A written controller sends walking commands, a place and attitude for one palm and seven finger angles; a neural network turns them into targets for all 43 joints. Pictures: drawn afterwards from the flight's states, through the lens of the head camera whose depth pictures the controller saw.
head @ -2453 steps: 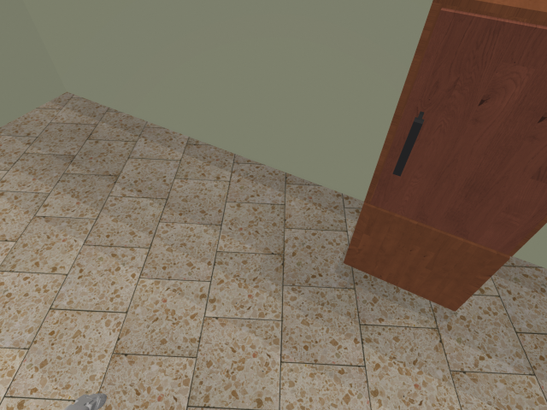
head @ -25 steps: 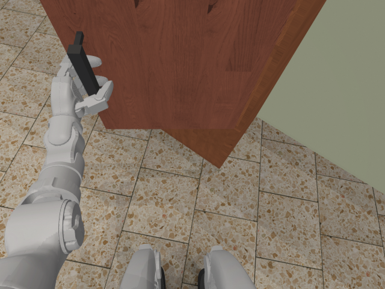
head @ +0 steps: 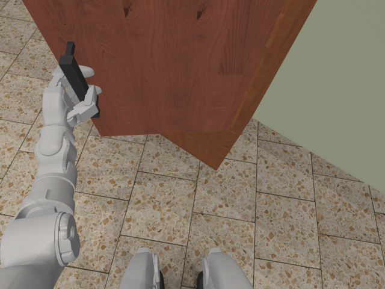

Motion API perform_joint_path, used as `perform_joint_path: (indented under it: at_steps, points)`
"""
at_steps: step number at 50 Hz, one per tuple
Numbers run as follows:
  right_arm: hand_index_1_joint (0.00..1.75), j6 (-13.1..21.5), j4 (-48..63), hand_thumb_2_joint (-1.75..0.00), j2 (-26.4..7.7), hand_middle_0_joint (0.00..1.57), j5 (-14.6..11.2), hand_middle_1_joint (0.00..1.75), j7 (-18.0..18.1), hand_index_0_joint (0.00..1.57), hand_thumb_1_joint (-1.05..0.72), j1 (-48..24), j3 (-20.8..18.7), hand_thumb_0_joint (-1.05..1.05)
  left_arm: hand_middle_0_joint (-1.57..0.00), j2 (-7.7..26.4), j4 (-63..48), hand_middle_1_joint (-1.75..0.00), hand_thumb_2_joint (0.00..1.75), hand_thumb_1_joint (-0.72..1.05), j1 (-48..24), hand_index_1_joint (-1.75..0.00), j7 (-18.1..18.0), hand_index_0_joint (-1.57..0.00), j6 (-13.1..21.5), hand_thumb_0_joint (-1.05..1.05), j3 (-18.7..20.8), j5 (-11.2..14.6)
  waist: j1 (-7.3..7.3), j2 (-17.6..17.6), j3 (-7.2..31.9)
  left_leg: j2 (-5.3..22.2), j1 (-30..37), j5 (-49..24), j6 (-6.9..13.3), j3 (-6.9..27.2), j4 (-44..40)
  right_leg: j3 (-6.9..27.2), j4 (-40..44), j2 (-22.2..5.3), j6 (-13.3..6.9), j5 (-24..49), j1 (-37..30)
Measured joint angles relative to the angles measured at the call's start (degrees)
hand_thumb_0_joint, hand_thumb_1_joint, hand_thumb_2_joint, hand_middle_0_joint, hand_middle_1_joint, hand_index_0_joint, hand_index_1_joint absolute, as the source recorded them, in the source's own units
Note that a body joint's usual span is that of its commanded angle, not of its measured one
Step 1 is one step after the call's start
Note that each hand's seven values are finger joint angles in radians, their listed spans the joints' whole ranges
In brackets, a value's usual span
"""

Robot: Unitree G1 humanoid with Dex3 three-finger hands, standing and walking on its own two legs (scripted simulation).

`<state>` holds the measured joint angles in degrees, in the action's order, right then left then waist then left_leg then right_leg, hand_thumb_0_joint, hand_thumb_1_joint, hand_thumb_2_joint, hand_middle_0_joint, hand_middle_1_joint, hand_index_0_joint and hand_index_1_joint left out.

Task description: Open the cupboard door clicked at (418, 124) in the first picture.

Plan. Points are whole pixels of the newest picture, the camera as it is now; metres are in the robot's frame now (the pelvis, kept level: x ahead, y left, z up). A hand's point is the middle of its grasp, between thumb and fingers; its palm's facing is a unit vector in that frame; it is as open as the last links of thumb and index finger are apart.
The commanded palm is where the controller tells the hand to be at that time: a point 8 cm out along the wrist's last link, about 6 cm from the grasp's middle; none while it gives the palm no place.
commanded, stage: pull the door open along its arc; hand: left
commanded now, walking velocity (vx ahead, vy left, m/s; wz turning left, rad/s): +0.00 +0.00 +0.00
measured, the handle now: (83, 83) +0.54 +0.21 +0.04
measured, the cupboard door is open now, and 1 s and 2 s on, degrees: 39 80 80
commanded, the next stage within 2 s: open thumb and fingers to let go in 0.72 s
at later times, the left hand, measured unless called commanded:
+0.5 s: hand (128, 181) +0.31 +0.10 +0.05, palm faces +0.38 -0.92 +0.05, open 6.2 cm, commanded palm +0.24 +0.15 +0.04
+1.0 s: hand (160, 210) +0.26 +0.05 +0.05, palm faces +0.44 -0.90 -0.03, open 6.3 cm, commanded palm +0.20 +0.09 +0.04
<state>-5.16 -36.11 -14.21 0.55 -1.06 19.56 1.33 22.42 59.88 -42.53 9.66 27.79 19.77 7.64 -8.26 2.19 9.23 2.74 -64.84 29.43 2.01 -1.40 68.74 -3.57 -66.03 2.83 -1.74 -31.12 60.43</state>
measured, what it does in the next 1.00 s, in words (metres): shifts its weight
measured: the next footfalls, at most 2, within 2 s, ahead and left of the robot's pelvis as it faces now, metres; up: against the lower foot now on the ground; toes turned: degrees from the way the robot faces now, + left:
none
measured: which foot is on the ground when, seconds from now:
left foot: down 0.00-1.00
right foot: down 0.00-1.00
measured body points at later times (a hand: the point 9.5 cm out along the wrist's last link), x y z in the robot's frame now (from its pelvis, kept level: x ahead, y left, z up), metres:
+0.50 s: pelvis +0.01 -0.01 +0.01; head +0.09 +0.00 +0.46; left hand +0.29 +0.15 +0.05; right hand +0.21 -0.21 -0.09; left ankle +0.02 +0.10 -0.64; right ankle +0.00 -0.11 -0.64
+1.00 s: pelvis +0.01 -0.06 +0.01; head +0.06 -0.08 +0.45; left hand +0.23 +0.09 +0.05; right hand +0.20 -0.26 -0.10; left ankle +0.02 +0.10 -0.64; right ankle +0.00 -0.11 -0.64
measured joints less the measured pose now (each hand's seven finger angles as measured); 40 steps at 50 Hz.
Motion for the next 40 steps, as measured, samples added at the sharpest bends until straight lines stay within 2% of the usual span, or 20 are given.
perform_joint_path:
  at_steps: [6, 12, 16, 19, 22, 26, 29, 33, 36, 40]
  points:
    - [0.30, -0.22, 1.06, -0.90, 0.43, 0.20, -0.82, 0.30, -0.61, 0.20, -0.91, 0.48, -0.61, 0.01, -0.31, -3.88, -10.84, -1.32, 0.76, 0.74, 10.56, -1.34, -0.09, -0.32, -0.91, 0.01, -2.09, 2.16, 1.42, 0.08, 0.58, -0.04, 3.50, 0.02, 0.11, -1.01, -2.43, 1.08, 2.06, 0.01, 0.23, 0.15, -2.98]
    - [0.30, 0.61, 2.74, -0.90, 0.82, 0.20, -1.17, 0.30, -1.24, 0.20, -0.91, -0.41, -1.41, 0.01, -0.30, -9.52, -25.44, -1.32, 0.74, 0.72, 25.13, -1.32, -2.19, -0.30, -1.37, 0.01, -8.16, 3.94, 3.66, -0.14, 1.02, -0.47, 7.78, -0.04, 0.20, -1.56, -4.96, 1.69, 4.26, -0.32, 0.46, 0.13, -7.02]
    - [0.30, 2.32, 3.37, -0.90, 1.24, 0.20, 0.04, 0.30, -1.89, 0.20, -0.91, -2.61, -2.18, 0.01, -0.29, -16.91, -35.63, -1.32, 0.75, 0.71, 34.20, -1.30, -13.76, -0.32, -1.60, 0.03, -14.41, 2.08, 5.74, -0.30, 1.22, -0.86, 9.50, 0.05, 0.11, -1.51, -5.48, 1.64, 4.60, -0.68, 0.56, -0.15, -8.78]
    - [0.30, 2.98, 3.84, -0.90, 1.86, 0.20, 1.33, 0.30, -2.53, 0.20, -0.91, -5.06, -2.30, 0.01, -0.29, -22.03, -40.92, -1.32, 0.76, 0.70, 39.66, -1.29, -22.82, -0.33, -1.38, 0.03, -19.05, -2.09, 6.98, -0.80, 1.55, -1.29, 9.97, 0.26, 0.02, -1.32, -5.01, 1.42, 3.71, -1.10, 0.43, -0.79, -9.23]
    - [0.30, 3.31, 4.37, -0.90, 2.67, 0.20, 2.34, 0.30, -2.88, 0.20, -0.91, -7.69, -2.12, 0.01, -0.30, -25.60, -44.05, -1.32, 0.77, 0.69, 43.58, -1.29, -30.66, -0.33, -1.55, 0.02, -23.45, -7.08, 7.89, -1.22, 1.90, -1.70, 9.96, 0.49, -0.23, -0.79, -4.05, 0.84, 2.37, -1.51, 0.12, -1.56, -9.36]
    - [0.30, 3.68, 5.05, -0.90, 4.05, 0.20, 3.21, 0.30, -2.34, 0.20, -0.91, -10.49, -1.39, 0.01, -0.31, -28.11, -47.00, -1.30, 0.77, 0.68, 47.82, -1.30, -37.01, -0.33, -3.61, 0.02, -27.92, -12.50, 8.74, -1.50, 2.35, -1.99, 10.34, 0.61, -0.77, 0.09, -3.21, -0.07, 1.21, -1.76, -0.51, -2.26, -9.96]
    - [0.30, 4.14, 5.59, -0.90, 5.33, 0.20, 3.48, 0.30, -1.61, 0.20, -0.91, -11.49, -0.55, 0.01, -0.30, -28.48, -49.45, -1.29, 0.76, 0.67, 51.52, -1.31, -38.29, -0.34, -5.78, 0.02, -30.51, -14.11, 8.97, -1.58, 2.59, -2.01, 11.58, 0.44, -1.30, 0.63, -3.60, -0.59, 1.40, -1.72, -1.06, -2.39, -11.25]
    - [0.30, 4.82, 6.40, -0.90, 6.71, 0.20, 3.33, 0.30, -1.21, 0.20, -0.91, -11.39, 0.77, 0.01, -0.30, -27.20, -53.47, -1.27, 0.73, 0.65, 57.85, -1.33, -36.99, -0.35, -7.96, 0.03, -33.52, -14.10, 8.44, -1.39, 2.90, -1.78, 13.92, 0.08, -2.15, 1.23, -4.97, -1.13, 2.56, -1.40, -1.86, -2.27, -13.57]
    - [0.30, 5.70, 6.69, -0.90, 6.92, 0.20, 3.31, 0.30, -1.25, 0.20, -0.91, -10.80, 1.46, 0.01, -0.30, -26.28, -55.77, -1.27, 0.71, 0.64, 61.94, -1.33, -36.18, -0.36, -8.32, 0.03, -35.32, -13.84, 7.84, -1.10, 3.22, -1.64, 14.92, -0.07, -2.79, 1.70, -5.61, -1.56, 2.99, -1.19, -2.46, -2.36, -14.56]
    - [0.30, 7.50, 6.00, -0.90, 5.92, 0.21, 3.67, 0.30, -1.11, 0.20, -0.91, -10.26, 1.34, 0.01, -0.31, -25.86, -56.47, -1.27, 0.72, 0.64, 63.09, -1.34, -37.32, -0.37, -7.61, 0.02, -36.10, -13.98, 7.56, -0.60, 3.50, -1.71, 14.01, -0.03, -3.61, 2.63, -4.82, -2.51, 1.85, -1.20, -3.28, -2.98, -13.81]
